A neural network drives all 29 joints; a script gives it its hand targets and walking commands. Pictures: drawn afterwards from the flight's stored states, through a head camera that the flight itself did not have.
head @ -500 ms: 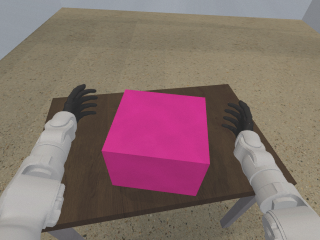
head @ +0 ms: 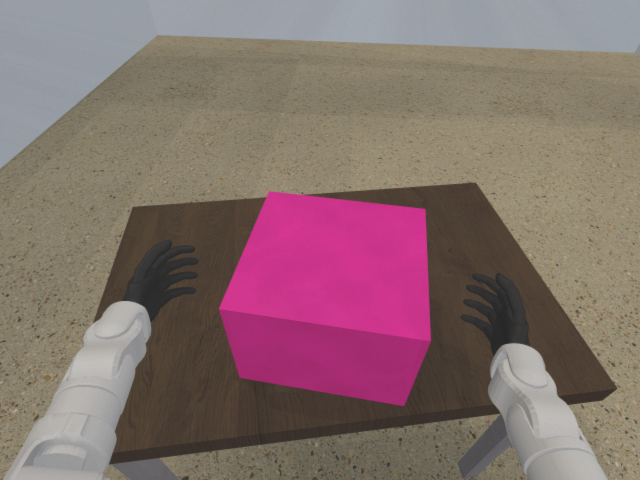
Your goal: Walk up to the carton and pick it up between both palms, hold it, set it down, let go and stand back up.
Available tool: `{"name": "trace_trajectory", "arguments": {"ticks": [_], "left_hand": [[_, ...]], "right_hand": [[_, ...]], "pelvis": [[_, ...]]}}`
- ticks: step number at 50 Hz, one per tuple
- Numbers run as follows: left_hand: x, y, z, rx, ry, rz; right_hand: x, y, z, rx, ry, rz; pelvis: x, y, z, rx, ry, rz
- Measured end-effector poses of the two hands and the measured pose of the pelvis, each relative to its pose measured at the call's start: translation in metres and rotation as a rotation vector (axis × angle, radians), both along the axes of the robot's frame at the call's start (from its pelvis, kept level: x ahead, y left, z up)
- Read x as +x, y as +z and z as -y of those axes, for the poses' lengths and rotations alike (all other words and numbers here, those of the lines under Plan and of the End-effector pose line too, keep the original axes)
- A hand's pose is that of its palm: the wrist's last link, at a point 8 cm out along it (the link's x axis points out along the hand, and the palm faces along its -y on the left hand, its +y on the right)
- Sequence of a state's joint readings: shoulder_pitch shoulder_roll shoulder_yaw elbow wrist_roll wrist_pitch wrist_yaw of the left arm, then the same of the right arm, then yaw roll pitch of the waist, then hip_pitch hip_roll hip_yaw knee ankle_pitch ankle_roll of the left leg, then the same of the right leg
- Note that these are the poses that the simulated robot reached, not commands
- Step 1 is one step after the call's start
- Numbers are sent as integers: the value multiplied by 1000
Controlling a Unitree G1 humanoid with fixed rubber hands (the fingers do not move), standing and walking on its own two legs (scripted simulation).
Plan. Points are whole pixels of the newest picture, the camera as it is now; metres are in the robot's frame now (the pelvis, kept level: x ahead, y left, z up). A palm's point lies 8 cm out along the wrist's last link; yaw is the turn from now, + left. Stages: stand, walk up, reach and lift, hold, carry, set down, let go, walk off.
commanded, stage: set down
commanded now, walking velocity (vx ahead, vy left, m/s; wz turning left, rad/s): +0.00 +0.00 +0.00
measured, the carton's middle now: (333, 293) +0.43 -0.02 -0.04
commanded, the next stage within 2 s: none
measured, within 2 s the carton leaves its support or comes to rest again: neither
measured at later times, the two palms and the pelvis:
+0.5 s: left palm (125, 389) +0.26 +0.25 +0.01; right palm (500, 407) +0.22 -0.20 +0.00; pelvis +0.01 +0.00 +0.00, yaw +0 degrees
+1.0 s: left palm (102, 471) +0.19 +0.26 -0.02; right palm (493, 465) +0.16 -0.18 -0.03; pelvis +0.00 +0.00 -0.01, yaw +0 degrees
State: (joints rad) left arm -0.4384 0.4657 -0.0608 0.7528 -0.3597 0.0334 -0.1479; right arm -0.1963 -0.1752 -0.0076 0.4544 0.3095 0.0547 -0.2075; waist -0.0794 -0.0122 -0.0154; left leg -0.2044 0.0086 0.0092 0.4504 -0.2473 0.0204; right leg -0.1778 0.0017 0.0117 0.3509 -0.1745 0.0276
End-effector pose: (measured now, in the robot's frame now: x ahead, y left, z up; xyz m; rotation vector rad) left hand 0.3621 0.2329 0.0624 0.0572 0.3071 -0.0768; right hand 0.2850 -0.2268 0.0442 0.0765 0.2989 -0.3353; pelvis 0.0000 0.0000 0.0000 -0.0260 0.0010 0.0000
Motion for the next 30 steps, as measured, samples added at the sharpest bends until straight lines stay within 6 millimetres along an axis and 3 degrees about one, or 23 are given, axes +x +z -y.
{"name": "trace_trajectory", "arguments": {"ticks": [11,16,23,30], "left_hand": [[-28,-12,-13,4,17,-1],[-50,-30,-19,15,23,-45],[-89,-44,-14,-13,27,-40],[-111,-55,-18,-21,50,-36]], "right_hand": [[-18,-13,-18,6,12,-20],[-36,-30,-19,12,2,-65],[-64,-38,-22,20,8,-62],[-71,-42,-27,0,28,-61]], "pelvis": [[-3,0,2,0,3,27],[-2,0,0,-3,3,42],[5,0,0,-3,-5,54],[6,-1,4,-1,3,56]]}}
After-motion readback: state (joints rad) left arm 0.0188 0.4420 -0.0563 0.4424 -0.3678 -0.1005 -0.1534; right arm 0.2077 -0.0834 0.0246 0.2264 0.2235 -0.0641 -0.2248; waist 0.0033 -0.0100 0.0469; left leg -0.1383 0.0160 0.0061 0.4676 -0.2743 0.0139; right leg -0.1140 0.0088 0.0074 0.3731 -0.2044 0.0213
